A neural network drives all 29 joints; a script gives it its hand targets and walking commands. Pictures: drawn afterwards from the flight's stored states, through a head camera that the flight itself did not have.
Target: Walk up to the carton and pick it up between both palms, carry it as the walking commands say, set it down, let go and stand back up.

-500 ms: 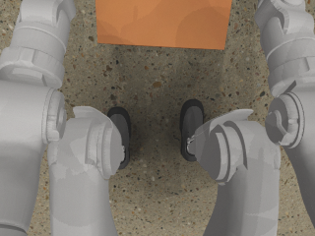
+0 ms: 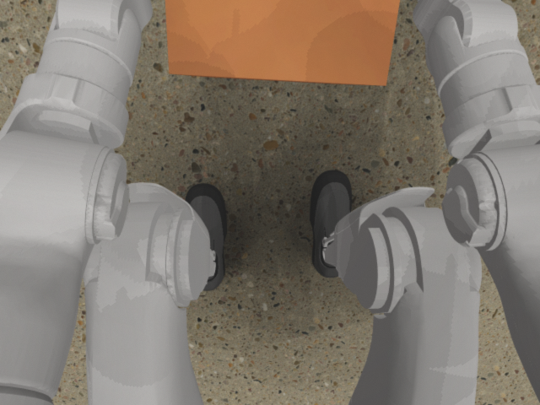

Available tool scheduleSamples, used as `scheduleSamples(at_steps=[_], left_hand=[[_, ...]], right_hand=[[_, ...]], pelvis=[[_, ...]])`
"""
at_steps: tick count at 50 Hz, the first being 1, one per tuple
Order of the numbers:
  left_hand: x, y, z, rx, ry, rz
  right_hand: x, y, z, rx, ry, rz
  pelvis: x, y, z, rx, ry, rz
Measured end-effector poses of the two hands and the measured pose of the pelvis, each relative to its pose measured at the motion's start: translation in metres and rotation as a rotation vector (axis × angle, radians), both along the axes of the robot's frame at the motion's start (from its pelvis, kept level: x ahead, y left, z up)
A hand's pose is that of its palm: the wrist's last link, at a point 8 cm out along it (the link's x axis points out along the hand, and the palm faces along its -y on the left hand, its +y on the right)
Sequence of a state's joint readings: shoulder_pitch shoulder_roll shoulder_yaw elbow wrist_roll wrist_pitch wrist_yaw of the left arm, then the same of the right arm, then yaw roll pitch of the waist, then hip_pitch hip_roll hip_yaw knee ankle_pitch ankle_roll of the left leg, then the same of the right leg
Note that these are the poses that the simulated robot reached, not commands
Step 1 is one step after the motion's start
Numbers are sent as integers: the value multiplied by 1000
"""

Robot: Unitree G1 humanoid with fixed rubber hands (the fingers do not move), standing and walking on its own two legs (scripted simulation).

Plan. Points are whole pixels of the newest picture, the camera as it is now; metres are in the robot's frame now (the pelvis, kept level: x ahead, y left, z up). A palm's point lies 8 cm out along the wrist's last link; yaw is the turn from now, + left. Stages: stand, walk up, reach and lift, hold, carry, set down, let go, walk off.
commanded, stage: reach and lift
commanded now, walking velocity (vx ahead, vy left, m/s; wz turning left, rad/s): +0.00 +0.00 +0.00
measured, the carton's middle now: out of the picture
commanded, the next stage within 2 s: none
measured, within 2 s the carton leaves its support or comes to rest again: leaves its support in 0.82 s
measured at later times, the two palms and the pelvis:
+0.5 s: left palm out of the picture +0.56 +0.13 -0.19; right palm out of the picture +0.55 -0.17 -0.18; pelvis +0.00 +0.00 -0.01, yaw +0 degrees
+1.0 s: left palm out of the picture +0.55 +0.13 -0.15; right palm out of the picture +0.55 -0.16 -0.13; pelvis -0.01 +0.00 -0.01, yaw +1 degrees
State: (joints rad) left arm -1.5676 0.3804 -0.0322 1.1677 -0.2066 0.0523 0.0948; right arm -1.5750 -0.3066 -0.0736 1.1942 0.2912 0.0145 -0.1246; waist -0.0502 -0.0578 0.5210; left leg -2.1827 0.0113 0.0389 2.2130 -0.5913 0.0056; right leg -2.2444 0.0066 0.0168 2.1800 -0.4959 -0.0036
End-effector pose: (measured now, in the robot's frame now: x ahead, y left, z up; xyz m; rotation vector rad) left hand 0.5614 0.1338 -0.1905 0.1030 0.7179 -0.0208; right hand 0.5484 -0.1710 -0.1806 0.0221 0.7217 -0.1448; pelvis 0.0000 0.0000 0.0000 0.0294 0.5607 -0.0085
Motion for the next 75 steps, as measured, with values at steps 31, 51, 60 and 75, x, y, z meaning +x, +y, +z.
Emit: scheduleSamples(at_steps=[31, 51, 60, 75], left_hand=[[-2, -1, -1, -84, 59, 70], [-13, -4, 45, 26, 56, 43], [-16, -6, 47, -2, 96, 60], [-12, -9, 92, -42, 20, 88]], right_hand=[[4, 4, 2, -2, 27, 13], [-4, 10, 53, -51, -9, -9], [-9, 9, 56, -58, 28, -18], [-19, 5, 89, -16, -52, -71]], pelvis=[[1, 0, -8, 1, -21, 5], [-10, 4, -5, -11, -122, 19], [-9, 6, 9, -17, -102, 18], [-14, 5, 22, -11, -138, 16]])
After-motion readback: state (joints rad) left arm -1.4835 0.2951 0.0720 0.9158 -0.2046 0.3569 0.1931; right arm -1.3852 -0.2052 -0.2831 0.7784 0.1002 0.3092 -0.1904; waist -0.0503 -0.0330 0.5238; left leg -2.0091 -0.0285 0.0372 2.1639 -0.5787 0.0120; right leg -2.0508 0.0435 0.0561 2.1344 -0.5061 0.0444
